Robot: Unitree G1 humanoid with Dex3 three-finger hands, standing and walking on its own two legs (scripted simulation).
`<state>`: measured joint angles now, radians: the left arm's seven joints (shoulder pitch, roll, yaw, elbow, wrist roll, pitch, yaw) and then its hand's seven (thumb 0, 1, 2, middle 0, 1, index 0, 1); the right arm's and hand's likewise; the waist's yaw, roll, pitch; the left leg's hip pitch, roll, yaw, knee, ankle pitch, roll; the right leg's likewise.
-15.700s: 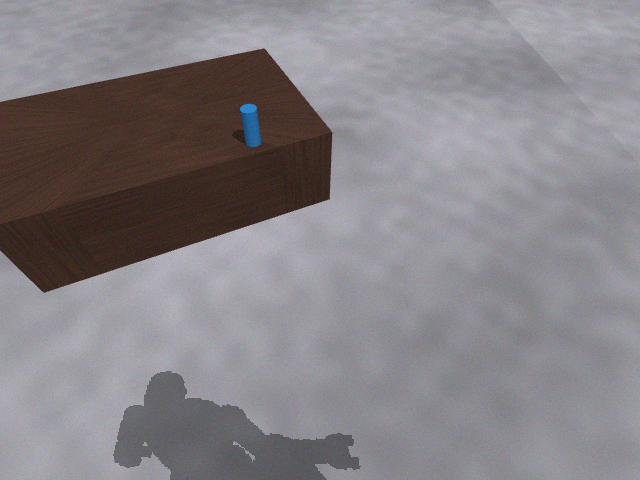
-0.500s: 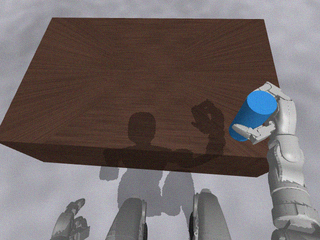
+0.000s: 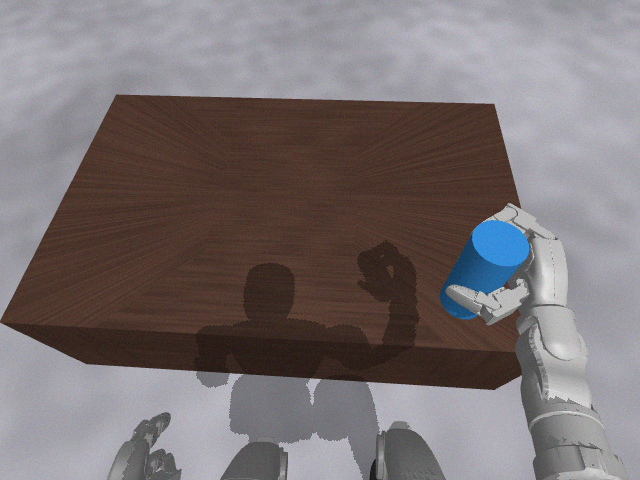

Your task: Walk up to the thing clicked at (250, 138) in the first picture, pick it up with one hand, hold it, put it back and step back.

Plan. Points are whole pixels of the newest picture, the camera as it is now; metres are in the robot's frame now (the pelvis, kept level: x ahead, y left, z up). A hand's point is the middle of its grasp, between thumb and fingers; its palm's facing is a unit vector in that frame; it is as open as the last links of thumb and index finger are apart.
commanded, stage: lift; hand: right
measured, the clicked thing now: (478, 274) +0.35 -0.17 +0.03
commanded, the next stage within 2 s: hold in 0.44 s
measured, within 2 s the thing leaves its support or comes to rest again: neither
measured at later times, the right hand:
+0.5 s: hand (492, 260) +0.35 -0.17 +0.07, palm faces +0.05 +1.00 +0.00, open 9.6 cm
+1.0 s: hand (497, 261) +0.34 -0.17 +0.09, palm faces +0.05 +1.00 +0.00, open 9.6 cm
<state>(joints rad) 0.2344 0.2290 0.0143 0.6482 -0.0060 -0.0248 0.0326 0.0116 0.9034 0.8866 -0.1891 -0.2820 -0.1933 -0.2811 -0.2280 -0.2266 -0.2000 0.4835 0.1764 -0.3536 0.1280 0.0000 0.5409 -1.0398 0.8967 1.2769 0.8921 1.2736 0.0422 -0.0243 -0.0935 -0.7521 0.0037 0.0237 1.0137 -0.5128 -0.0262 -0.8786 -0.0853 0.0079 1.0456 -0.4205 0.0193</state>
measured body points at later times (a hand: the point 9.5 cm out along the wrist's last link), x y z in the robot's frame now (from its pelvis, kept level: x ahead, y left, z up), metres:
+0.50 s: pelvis +0.01 +0.00 +0.02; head +0.06 -0.01 +0.47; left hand +0.14 +0.25 -0.09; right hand +0.34 -0.23 +0.07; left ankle -0.01 +0.14 -0.67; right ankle +0.05 -0.13 -0.67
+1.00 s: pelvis +0.01 +0.00 +0.03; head +0.06 -0.01 +0.48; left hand +0.15 +0.24 -0.07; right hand +0.33 -0.23 +0.09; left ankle -0.01 +0.14 -0.67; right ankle +0.05 -0.13 -0.67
